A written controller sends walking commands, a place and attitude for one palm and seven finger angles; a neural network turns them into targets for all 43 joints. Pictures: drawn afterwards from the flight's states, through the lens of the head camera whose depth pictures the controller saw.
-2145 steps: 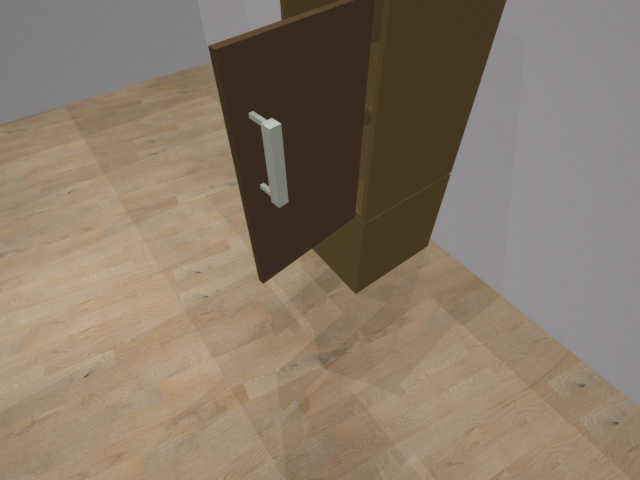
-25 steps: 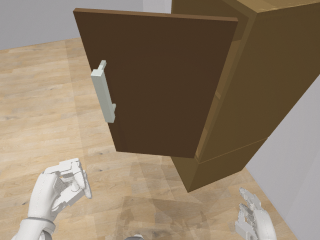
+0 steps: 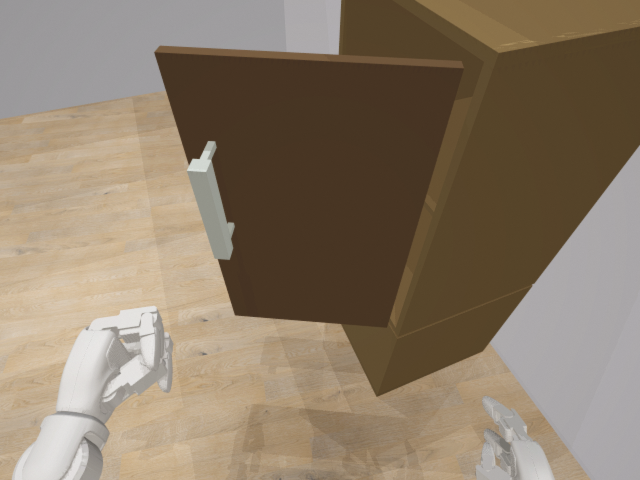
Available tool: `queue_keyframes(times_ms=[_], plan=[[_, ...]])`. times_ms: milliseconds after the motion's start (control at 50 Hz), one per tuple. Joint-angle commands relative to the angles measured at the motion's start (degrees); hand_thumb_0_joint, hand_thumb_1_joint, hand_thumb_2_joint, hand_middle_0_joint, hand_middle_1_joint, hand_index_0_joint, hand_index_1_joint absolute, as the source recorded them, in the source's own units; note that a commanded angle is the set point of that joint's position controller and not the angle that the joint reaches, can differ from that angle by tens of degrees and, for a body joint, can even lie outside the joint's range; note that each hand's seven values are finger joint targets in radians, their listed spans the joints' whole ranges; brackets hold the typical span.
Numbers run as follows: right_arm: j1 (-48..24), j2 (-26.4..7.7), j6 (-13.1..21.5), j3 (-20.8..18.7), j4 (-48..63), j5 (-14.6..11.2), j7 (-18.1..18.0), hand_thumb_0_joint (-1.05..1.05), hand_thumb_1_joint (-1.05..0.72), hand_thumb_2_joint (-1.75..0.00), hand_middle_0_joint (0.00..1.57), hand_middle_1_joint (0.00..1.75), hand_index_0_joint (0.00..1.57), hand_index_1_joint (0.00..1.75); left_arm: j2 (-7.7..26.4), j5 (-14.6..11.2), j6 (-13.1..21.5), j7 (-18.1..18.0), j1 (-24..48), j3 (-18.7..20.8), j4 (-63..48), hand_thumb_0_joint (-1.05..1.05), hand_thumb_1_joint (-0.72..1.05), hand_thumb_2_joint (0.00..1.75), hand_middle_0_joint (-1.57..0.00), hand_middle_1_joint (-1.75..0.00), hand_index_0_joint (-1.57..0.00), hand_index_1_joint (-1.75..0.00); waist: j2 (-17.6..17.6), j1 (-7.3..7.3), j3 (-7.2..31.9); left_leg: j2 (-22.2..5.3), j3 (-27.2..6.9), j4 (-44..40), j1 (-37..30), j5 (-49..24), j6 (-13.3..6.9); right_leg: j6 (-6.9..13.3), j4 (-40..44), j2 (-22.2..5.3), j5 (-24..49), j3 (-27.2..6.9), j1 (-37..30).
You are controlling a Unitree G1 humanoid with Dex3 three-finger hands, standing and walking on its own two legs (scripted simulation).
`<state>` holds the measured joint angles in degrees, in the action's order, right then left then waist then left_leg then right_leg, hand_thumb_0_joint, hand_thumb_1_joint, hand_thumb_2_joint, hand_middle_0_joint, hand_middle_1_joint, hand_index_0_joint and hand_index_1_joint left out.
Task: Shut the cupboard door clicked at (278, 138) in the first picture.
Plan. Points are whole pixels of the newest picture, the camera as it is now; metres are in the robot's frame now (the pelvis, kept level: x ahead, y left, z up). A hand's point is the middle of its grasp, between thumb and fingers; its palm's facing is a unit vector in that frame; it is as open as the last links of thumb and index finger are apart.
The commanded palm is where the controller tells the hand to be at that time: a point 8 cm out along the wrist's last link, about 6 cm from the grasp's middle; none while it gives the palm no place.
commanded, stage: raise the hand and make a fist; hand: left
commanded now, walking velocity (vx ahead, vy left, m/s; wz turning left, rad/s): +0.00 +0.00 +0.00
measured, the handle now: (217, 203) +0.47 +0.19 +0.08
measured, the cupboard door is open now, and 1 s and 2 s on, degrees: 63 63 62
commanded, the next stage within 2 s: bring the fist close to the handle in 0.16 s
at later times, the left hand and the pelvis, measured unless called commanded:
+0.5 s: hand (182, 337) +0.25 +0.17 +0.08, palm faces +0.00 -1.00 -0.07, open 3.1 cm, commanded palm +0.24 +0.22 +0.08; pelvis +0.00 -0.02 +0.00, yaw +1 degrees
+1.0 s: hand (204, 280) +0.33 +0.17 +0.08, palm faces -0.02 -1.00 -0.04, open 3.1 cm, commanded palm +0.31 +0.21 +0.08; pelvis +0.01 -0.02 +0.00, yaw -1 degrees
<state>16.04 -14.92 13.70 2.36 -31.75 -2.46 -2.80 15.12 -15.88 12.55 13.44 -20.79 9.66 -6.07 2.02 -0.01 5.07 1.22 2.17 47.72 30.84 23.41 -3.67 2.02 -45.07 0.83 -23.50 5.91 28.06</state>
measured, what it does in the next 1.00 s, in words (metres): stands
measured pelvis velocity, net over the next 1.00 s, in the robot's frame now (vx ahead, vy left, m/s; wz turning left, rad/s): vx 0.01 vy -0.02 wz -0.01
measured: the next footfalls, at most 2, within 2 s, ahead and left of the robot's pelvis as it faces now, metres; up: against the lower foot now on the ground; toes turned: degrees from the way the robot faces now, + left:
none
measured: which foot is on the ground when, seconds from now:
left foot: down 0.00-1.00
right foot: down 0.00-1.00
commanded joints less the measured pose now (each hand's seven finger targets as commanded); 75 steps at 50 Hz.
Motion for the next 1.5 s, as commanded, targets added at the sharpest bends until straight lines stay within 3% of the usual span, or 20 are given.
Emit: queue_keyframes(times_ms=[0, 60, 180, 240, 320, 540, 600, 680, 700, 780, 900, 980, 1040, 1080, 1140, 1180, 1240, 1340, 1420, 1480], plan=[[-4.95, -6.88, 3.51, -3.17, 9.27, -0.10, -0.14, 0.00, -0.90, -0.90, 0.20, 0.30, 0.20, 0.30, 7.28, -0.72, 5.31, -0.92, 5.10, 3.95, -12.75, 0.00, 0.90, 0.90, -1.30, -1.50, -1.30, -1.50, 1.22, 0.07, 7.06, -1.89, -5.85, -8.39, -7.03, -12.71, 2.55, -0.47, 5.67, 0.01, 10.03, -2.21, -0.67], [-4.95, -6.90, 3.78, -3.21, 9.13, -0.10, -0.06, 0.00, -0.90, -0.90, 0.20, 0.30, 0.20, 0.30, 7.53, -0.80, 5.97, -1.12, 4.92, 4.22, -13.27, 0.00, 0.90, 0.90, -1.30, -1.50, -1.30, -1.50, 2.69, 0.21, 8.02, -1.81, -5.78, -8.30, -7.65, -12.70, 2.65, -0.48, 5.53, -0.06, 9.99, -2.27, -0.56], [-5.08, -7.04, 3.72, -3.37, 8.52, -0.09, -0.17, 0.00, -0.90, -0.90, 0.20, 0.30, 0.20, 0.30, 7.73, -1.25, 5.87, -0.65, 4.51, 4.59, -11.21, 0.00, 0.90, 0.90, -1.30, -1.50, -1.30, -1.50, -1.40, -0.21, 7.20, -1.56, -4.93, -7.37, -5.71, -12.34, 2.09, -0.93, 6.40, -0.23, 10.63, -3.26, -1.49], [-5.31, -6.79, 3.74, -3.26, 8.61, -0.27, -0.19, 0.00, -0.90, -0.90, 0.20, 0.30, 0.20, 0.30, 6.72, -1.43, 5.74, -0.13, 4.92, 3.57, -11.38, 0.00, 0.90, 0.90, -1.30, -1.50, -1.30, -1.50, 0.75, -0.32, 6.62, -1.31, -4.65, -7.23, -5.72, -11.76, 2.08, -0.93, 6.76, -0.51, 10.34, -3.56, -1.23], [-5.06, -7.38, 3.36, -3.09, 7.32, -0.28, -0.74, 0.00, -0.90, -0.90, 0.20, 0.30, 0.20, 0.30, 9.40, -0.91, 6.01, -0.57, 14.57, 4.91, -8.71, 0.00, 0.90, 0.90, -1.30, -1.50, -1.30, -1.50, -0.74, -1.68, 5.75, -1.30, -4.88, -6.85, -4.82, -8.98, 1.85, -1.29, 7.44, -0.54, 6.99, -4.47, 0.36], [-5.41, -6.93, 2.27, -3.01, 6.53, -0.64, -0.74, 0.00, -0.90, -0.90, 0.20, 0.30, 0.20, 0.30, 9.11, -1.25, 3.99, 0.81, 23.30, 4.85, 1.36, 0.00, 0.90, 0.90, -1.30, -1.50, -1.30, -1.50, -0.60, -0.21, 10.57, -0.73, -3.49, -7.02, -6.40, -13.86, 1.71, -1.73, 8.01, -1.51, 14.60, -6.37, -4.93], [-4.98, -7.01, 1.67, -3.14, 6.45, -0.53, -0.49, 0.00, -0.90, -0.90, 0.20, 0.30, 0.20, 0.30, 9.69, -1.20, 3.77, 0.32, 23.95, 6.06, 3.87, 0.00, 0.90, 0.90, -1.30, -1.50, -1.30, -1.50, -3.16, 0.05, 10.57, -0.71, -3.25, -7.02, -5.70, -15.64, 1.68, -2.12, 7.93, -1.77, 18.15, -6.79, -6.63], [-4.85, -7.36, 0.58, -3.29, 5.95, -0.56, -0.30, 0.00, -0.90, -0.90, 0.20, 0.30, 0.20, 0.30, 12.52, -0.71, 4.64, -0.02, 27.75, 8.34, 5.60, 0.00, 0.90, 0.90, -1.30, -1.50, -1.30, -1.50, -2.53, -0.19, 11.08, -0.76, -2.63, -6.84, -5.45, -16.01, 1.70, -2.68, 7.89, -2.15, 19.90, -7.74, -7.26], [-5.03, -7.04, 0.59, -3.23, 6.16, -0.55, -0.15, 0.00, -0.90, -0.90, 0.20, 0.30, 0.20, 0.30, 10.39, -0.78, 4.89, 0.18, 29.15, 6.41, 5.29, 0.00, 0.90, 0.90, -1.30, -1.50, -1.30, -1.50, -1.81, -0.47, 11.38, -0.61, -2.47, -6.94, -5.90, -16.10, 1.66, -2.67, 7.82, -2.16, 20.55, -7.69, -7.23], [-4.34, -7.67, -0.08, -3.51, 4.86, -0.66, -0.37, 0.00, -0.90, -0.90, 0.20, 0.30, 0.20, 0.30, 12.77, -0.60, 5.87, 0.42, 35.11, 7.57, 8.39, 0.00, 0.90, 0.90, -1.30, -1.50, -1.30, -1.50, -1.94, -1.27, 11.42, -0.89, -2.56, -6.81, -6.28, -15.91, 1.56, -2.58, 7.91, -1.83, 19.16, -7.77, -6.25], [-3.53, -7.59, -0.64, -3.90, 4.15, -0.79, -0.22, 0.00, -0.90, -0.90, 0.20, 0.30, 0.20, 0.30, 9.41, -0.24, 6.03, 0.60, 39.55, 4.08, 12.66, 0.00, 0.90, 0.90, -1.30, -1.50, -1.30, -1.50, -0.84, -1.76, 12.36, -1.04, -2.86, -7.38, -8.96, -17.44, 1.56, -1.86, 7.41, -1.20, 20.05, -6.25, -4.52], [-2.74, -8.08, -1.68, -4.14, 3.77, -0.67, -0.05, 0.00, -0.90, -0.90, 0.20, 0.30, 0.20, 0.30, 11.58, 0.74, 5.96, -0.87, 43.12, 5.64, 15.25, 0.00, 0.90, 0.90, -1.30, -1.50, -1.30, -1.50, -1.70, -1.46, 14.04, -1.33, -3.16, -7.73, -9.40, -18.20, 1.72, -1.52, 7.04, -1.11, 19.65, -5.86, -4.76], [-2.66, -7.77, -2.44, -3.88, 3.54, -0.60, 0.27, 0.00, -0.90, -0.90, 0.20, 0.30, 0.20, 0.30, 10.25, 1.32, 6.01, -2.01, 47.47, 4.43, 17.39, 0.00, 0.90, 0.90, -1.30, -1.50, -1.30, -1.50, -0.46, -1.84, 13.82, -1.30, -3.33, -8.13, -10.01, -18.68, 1.93, -1.15, 6.76, -0.92, 19.82, -5.34, -3.88], [-1.98, -8.23, -3.30, -3.98, 3.05, -0.40, 0.28, 0.00, -0.90, -0.90, 0.20, 0.30, 0.20, 0.30, 12.83, 2.07, 6.39, -2.94, 48.96, 6.26, 19.50, 0.00, 0.90, 0.90, -1.30, -1.50, -1.30, -1.50, -3.05, -1.74, 14.06, -1.60, -3.39, -8.18, -9.45, -18.76, 1.82, -1.26, 6.78, -0.88, 19.74, -5.40, -4.43], [-1.83, -7.80, -3.84, -4.01, 3.04, -0.43, 0.61, 0.00, -0.90, -0.90, 0.20, 0.30, 0.20, 0.30, 10.75, 2.32, 6.83, -3.32, 53.01, 4.69, 21.05, 0.00, 0.90, 0.90, -1.30, -1.50, -1.30, -1.50, -0.10, -1.98, 14.98, -1.49, -3.38, -8.30, -10.73, -19.63, 2.15, -0.91, 6.51, -0.76, 20.29, -5.18, -3.90], [-1.11, -8.32, -4.53, -4.07, 2.74, -0.30, 0.63, 0.00, -0.90, -0.90, 0.20, 0.30, 0.20, 0.30, 12.70, 2.80, 6.91, -3.56, 53.23, 6.11, 23.93, 0.00, 0.90, 0.90, -1.30, -1.50, -1.30, -1.50, -1.99, -2.06, 15.08, -1.60, -3.34, -8.07, -9.87, -19.35, 1.92, -1.03, 6.71, -0.71, 20.19, -5.43, -4.24], [-0.66, -7.91, -5.19, -4.14, 2.59, -0.46, 0.87, 0.00, -0.90, -0.90, 0.20, 0.30, 0.20, 0.30, 10.11, 2.85, 7.37, -3.29, 57.55, 3.93, 25.86, 0.00, 0.90, 0.90, -1.30, -1.50, -1.30, -1.50, -0.35, -2.72, 15.72, -1.59, -3.32, -8.08, -10.93, -20.14, 2.08, -0.89, 6.47, -0.55, 20.77, -5.25, -3.24], [-0.11, -7.90, -5.96, -4.58, 3.49, -0.44, 1.42, 0.00, -0.90, -0.90, 0.20, 0.30, 0.20, 0.30, 9.86, 2.59, 8.01, -3.03, 52.39, 4.59, 25.66, 0.00, 0.90, 0.90, -1.30, -1.50, -1.30, -1.50, -1.00, -1.35, 17.24, -1.76, -3.42, -8.34, -11.95, -23.42, 2.22, -0.67, 6.35, -0.32, 22.84, -4.89, -4.94], [-0.44, -8.19, -6.69, -4.59, 3.59, -0.60, 1.51, 0.00, -0.90, -0.90, 0.20, 0.30, 0.20, 0.30, 10.52, 2.69, 8.09, -3.94, 52.80, 5.06, 25.69, 0.00, 0.90, 0.90, -1.30, -1.50, -1.30, -1.50, -2.56, -2.01, 13.75, -1.78, -3.06, -9.11, -10.05, -19.73, 2.02, -0.96, 7.33, -0.28, 20.45, -4.98, -3.70], [-0.43, -8.18, -6.94, -4.65, 3.51, -0.35, 1.29, 0.00, -0.90, -0.90, 0.20, 0.30, 0.20, 0.30, 11.01, 3.60, 9.07, -5.04, 55.73, 4.55, 23.39, 0.00, 0.90, 0.90, -1.30, -1.50, -1.30, -1.50, -0.56, -2.30, 14.58, -1.93, -3.46, -9.22, -11.34, -18.94, 2.01, -0.74, 7.19, -0.26, 18.34, -4.94, -3.15]])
